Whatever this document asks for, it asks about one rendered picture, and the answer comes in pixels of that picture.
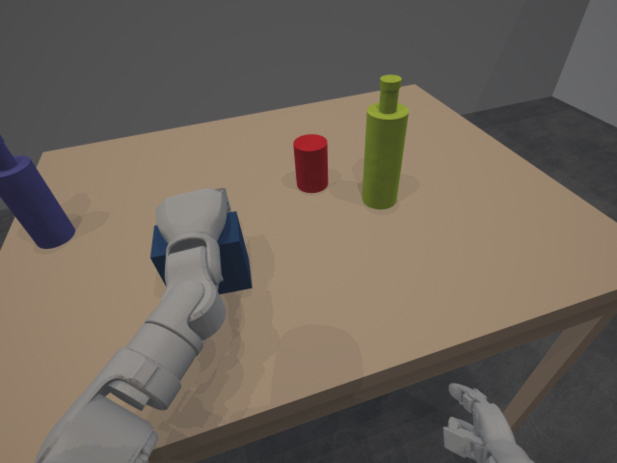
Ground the left robot hand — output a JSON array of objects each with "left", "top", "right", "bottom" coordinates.
[{"left": 156, "top": 188, "right": 231, "bottom": 282}]

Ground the left robot forearm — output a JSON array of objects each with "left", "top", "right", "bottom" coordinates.
[{"left": 35, "top": 232, "right": 226, "bottom": 463}]

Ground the table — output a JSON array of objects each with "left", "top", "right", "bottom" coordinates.
[{"left": 0, "top": 84, "right": 617, "bottom": 463}]

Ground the right robot forearm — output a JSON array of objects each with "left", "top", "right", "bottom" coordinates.
[{"left": 483, "top": 440, "right": 534, "bottom": 463}]

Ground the right robot hand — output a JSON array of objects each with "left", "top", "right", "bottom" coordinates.
[{"left": 443, "top": 383, "right": 516, "bottom": 463}]

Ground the left robot upper arm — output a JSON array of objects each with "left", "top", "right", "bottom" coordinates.
[{"left": 41, "top": 394, "right": 158, "bottom": 463}]

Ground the sponge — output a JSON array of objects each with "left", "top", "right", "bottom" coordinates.
[{"left": 150, "top": 211, "right": 253, "bottom": 294}]

